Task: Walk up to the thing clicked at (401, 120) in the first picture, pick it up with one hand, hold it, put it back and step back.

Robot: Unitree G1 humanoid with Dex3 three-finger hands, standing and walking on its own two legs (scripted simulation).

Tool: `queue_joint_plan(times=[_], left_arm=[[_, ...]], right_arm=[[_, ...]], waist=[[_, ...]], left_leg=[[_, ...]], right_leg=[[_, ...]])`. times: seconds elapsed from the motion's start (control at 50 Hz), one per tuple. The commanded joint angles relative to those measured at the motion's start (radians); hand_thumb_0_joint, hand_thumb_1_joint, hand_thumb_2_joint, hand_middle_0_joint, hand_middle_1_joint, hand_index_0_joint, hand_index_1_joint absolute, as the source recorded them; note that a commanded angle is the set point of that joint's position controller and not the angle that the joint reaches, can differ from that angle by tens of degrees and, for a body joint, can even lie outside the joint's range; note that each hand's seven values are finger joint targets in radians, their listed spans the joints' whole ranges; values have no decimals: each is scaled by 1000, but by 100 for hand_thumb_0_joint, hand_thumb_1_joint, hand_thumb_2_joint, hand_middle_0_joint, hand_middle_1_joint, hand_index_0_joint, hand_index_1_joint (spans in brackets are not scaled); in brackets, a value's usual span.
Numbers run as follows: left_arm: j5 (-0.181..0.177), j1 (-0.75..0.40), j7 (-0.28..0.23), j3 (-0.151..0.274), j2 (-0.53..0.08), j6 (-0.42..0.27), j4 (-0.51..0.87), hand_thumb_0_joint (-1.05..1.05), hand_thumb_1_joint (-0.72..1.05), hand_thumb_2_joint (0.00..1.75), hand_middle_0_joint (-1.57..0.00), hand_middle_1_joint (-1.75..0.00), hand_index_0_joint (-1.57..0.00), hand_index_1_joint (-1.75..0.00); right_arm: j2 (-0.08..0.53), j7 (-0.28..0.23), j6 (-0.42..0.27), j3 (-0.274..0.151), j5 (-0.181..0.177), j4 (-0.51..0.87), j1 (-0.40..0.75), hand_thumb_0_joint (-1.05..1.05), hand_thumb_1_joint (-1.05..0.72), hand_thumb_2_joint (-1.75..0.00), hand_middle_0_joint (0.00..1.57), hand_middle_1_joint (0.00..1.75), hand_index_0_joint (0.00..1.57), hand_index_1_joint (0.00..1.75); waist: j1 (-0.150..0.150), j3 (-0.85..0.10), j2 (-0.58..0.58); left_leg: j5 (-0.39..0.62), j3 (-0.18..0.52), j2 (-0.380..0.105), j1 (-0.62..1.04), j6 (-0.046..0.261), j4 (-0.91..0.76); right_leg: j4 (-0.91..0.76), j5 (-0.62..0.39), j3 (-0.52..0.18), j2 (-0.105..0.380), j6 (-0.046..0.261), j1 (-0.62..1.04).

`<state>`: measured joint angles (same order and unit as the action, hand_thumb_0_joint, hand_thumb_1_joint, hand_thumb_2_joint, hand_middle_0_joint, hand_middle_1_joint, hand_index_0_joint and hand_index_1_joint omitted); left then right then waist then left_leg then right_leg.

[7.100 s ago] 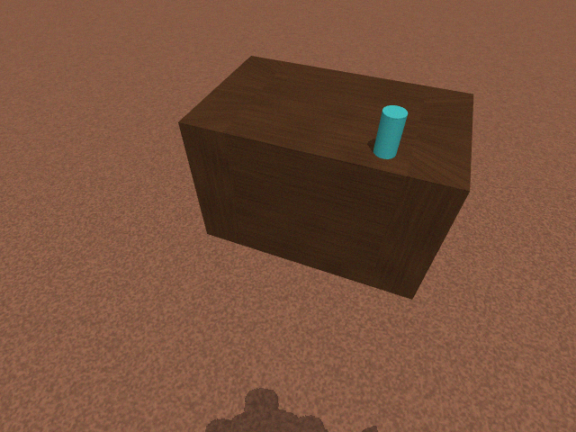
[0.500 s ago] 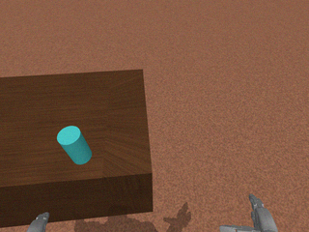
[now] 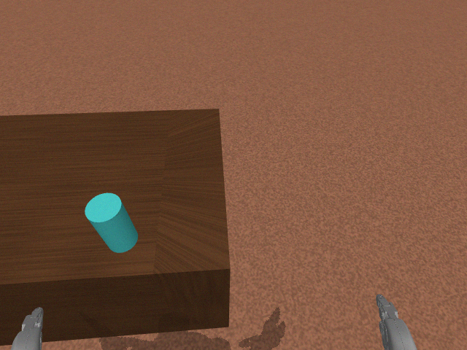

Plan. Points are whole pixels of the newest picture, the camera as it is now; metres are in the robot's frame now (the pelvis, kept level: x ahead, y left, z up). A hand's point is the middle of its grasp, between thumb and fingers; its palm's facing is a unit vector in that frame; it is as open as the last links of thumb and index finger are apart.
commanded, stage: rise first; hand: left
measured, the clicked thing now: (114, 224) +0.40 +0.27 -0.09
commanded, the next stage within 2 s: go down in 0.52 s
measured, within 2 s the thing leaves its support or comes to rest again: neither
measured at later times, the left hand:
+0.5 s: hand out of the picture +0.15 +0.31 -0.08, palm faces +0.35 -0.85 -0.40, open 17.5 cm
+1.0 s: hand (32, 333) +0.19 +0.33 -0.05, palm faces +0.41 -0.81 -0.42, open 17.5 cm
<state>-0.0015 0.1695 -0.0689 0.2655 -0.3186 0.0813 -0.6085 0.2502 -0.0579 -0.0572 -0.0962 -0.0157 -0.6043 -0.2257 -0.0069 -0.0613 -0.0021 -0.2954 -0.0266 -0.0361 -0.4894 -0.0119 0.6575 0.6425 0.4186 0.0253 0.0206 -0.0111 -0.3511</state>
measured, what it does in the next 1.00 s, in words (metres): stands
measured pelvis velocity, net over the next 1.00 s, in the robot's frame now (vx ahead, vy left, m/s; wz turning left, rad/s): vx -0.03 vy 0.01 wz -0.01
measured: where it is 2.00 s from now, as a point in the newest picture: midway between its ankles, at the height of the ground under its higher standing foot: outside the picture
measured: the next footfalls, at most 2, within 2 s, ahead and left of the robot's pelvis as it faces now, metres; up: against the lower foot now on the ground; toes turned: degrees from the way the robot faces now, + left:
none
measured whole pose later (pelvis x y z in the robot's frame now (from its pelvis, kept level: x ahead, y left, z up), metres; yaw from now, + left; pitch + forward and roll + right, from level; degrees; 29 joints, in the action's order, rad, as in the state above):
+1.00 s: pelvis -0.03 +0.01 -0.01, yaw -1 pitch +7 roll -1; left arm -0.02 0.15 -0.10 0.37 -0.36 -0.12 -0.52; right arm 0.24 -0.07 -0.03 -0.07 -0.01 -0.38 -0.36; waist -0.01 -0.06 0.00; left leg -0.32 -0.03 -0.04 -0.58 0.00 0.78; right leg 0.78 0.45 0.01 0.02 -0.02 -0.45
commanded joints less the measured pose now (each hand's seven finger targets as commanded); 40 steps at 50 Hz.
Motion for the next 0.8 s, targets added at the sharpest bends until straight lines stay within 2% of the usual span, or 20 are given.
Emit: queue_joint_plan(times=[0.0, 0.12, 0.14, 0.2, 0.22, 0.24, 0.26, 0.28, 0.38, 0.4, 0.54, 0.56, 0.58, 0.6, 0.62, 0.64, 0.7, 0.72, 0.76, 0.78], left_arm=[[0, -41, -17, 95, -208, -62, 187, 0, -61, 0, -10, -10, -12, -9], [-7, -31, -18, 112, -189, -95, 236, 0, -58, 8, -4, -6, -4, -7], [-26, 32, -30, 101, -241, -99, 159, 0, -61, 0, -11, -7, -12, -5], [-8, -40, -23, 116, -191, -117, 253, 0, -59, 8, -4, -5, -4, -7], [-23, 13, -35, 107, -254, -119, 192, 0, -61, 0, -11, -7, -12, -5], [-6, -37, -26, 115, -183, -128, 253, 0, -61, 8, -5, -6, -4, -7], [-24, 19, -37, 107, -246, -130, 197, 0, -61, 0, -11, -7, -12, -5], [-7, -19, -30, 118, -185, -135, 243, 0, -60, 8, -4, -5, -4, -7], [-25, 44, -40, 118, -257, -156, 212, 0, -61, 0, -10, -7, -12, -5], [-10, -7, -34, 139, -202, -166, 284, 0, -58, 7, -4, -5, -4, -6], [-27, 64, -43, 130, -259, -187, 230, 0, -61, 0, -10, -9, -12, -6], [-16, -17, -38, 147, -192, -204, 332, 0, -59, 7, -4, -5, -4, -6], [-26, 30, -45, 135, -277, -199, 249, 0, -61, 0, -10, -8, -12, -6], [-17, -58, -37, 146, -192, -216, 327, 0, -60, 7, -4, -5, -4, -6], [-23, -13, -47, 137, -290, -208, 262, 0, -61, 0, -9, -9, -12, -7], [-16, -88, -41, 156, -205, -225, 340, 0, -60, 7, -4, -5, -4, -6], [-21, -39, -48, 137, -298, -223, 282, 0, -61, 0, -9, -8, -11, -6], [-12, -96, -45, 157, -210, -234, 345, 0, -61, 0, -8, -10, -10, -9], [-19, -40, -55, 191, -353, -227, 271, 0, -60, 0, -8, -7, -11, -5], [-9, -110, -50, 182, -244, -235, 316, 0, -59, 6, -5, -5, -4, -6]], right_arm=[[145, -5, -28, -64, 0, 163, 0, 0, 52, -4, 5, 5, 5, 5], [148, -6, -23, -73, 5, 229, 2, 0, 53, -5, 5, 5, 5, 5], [136, -11, -20, -26, -8, 221, -19, 0, 54, -4, 5, 5, 5, 5], [149, -13, -20, -76, 9, 243, -18, 0, 52, -5, 5, 5, 5, 5], [135, -17, -22, -24, -7, 258, -10, 0, 52, -4, 5, 5, 5, 5], [151, -17, -19, -80, 10, 256, -21, 0, 51, -6, 5, 5, 5, 5], [138, -22, -21, -23, -6, 284, -12, 0, 52, -4, 5, 5, 5, 5], [145, -20, -16, -73, 11, 256, -36, 0, 51, -5, 5, 5, 5, 5], [124, -23, -14, -13, -5, 287, -70, 0, 54, -4, 5, 5, 5, 5], [126, -19, -11, -61, 11, 287, -74, 0, 52, -5, 5, 5, 5, 5], [125, -22, -18, -14, -6, 326, -59, 0, 53, -4, 5, 5, 5, 5], [107, -16, -17, -40, 11, 341, -39, 0, 51, -5, 5, 5, 5, 5], [131, -24, -19, -17, -6, 345, -53, 0, 53, -4, 5, 5, 5, 5], [119, -18, -19, -51, 13, 350, -41, 0, 52, -5, 5, 5, 5, 5], [135, -26, -21, -21, -5, 361, -56, 0, 53, -4, 5, 5, 5, 5], [120, -20, -21, -50, 15, 356, -51, 0, 51, -5, 5, 5, 5, 5], [126, -29, -27, -7, -7, 387, -86, 0, 54, -4, 5, 5, 5, 5], [117, -23, -22, -45, 15, 361, -98, 0, 51, -5, 5, 5, 5, 5], [157, -33, -27, -52, -10, 390, -115, 0, 53, -4, 5, 5, 5, 5], [126, -26, -20, -53, 18, 357, -112, 0, 51, -5, 5, 5, 5, 5]], waist=[[14, -118, 43], [15, -124, 29], [-20, -176, 41], [27, -145, 26], [-14, -191, 48], [28, -127, 30], [-14, -191, 34], [23, -102, 17], [-18, -143, 62], [16, -81, 37], [-31, -123, 72], [-2, -76, 45], [-23, -130, 73], [15, -69, 26], [-13, -140, 74], [15, -81, 32], [-5, -159, 87], [19, -90, 52], [-10, -186, 76], [14, -102, 40]], left_leg=[[313, -11, 25, 170, 24, -31], [277, -2, 20, 146, 22, -23], [331, -14, 14, 229, 22, -48], [272, -1, 19, 149, 22, -6], [313, -13, 12, 232, 20, -42], [224, -2, 19, 140, 18, -17], [276, -12, 11, 228, 17, -50], [188, -1, 19, 127, 18, -26], [198, -18, 15, 191, 10, -58], [147, -6, 22, 106, 17, -20], [136, -15, 14, 161, 7, -57], [84, -3, 20, 73, 14, -13], [124, -19, 16, 159, 7, -48], [52, -4, 19, 68, 15, -8], [93, -17, 16, 158, 9, -44], [36, -1, 18, 74, 16, -8], [81, -11, 11, 176, 7, -45], [37, 1, 17, 93, 13, -9], [100, -11, 14, 174, 7, -37], [78, 2, 21, 85, 14, 10]], right_leg=[[-71, -383, 2, -16, 8, -48], [-54, -333, 8, -21, 14, -60], [-74, -387, 10, -14, 8, 10], [-38, -334, 4, -21, 9, -70], [-63, -372, 7, -14, 7, -1], [-42, -286, 5, -21, 13, -83], [-66, -332, 10, -16, 10, -8], [-48, -246, 8, -23, 16, -93], [-64, -248, 11, -18, 19, -49], [-44, -203, 5, -23, 17, -123], [-53, -177, 12, -19, 24, -68], [-32, -132, 4, -21, 21, -148], [-51, -169, 6, -16, 21, -79], [-32, -104, 2, -22, 18, -159], [-49, -145, 2, -15, 20, -80], [-26, -92, 1, -22, 18, -161], [-38, -135, 7, -19, 21, -96], [-20, -92, 1, -24, 19, -177], [-35, -149, 5, -17, 22, -94], [-11, -136, -1, -22, 13, -162]])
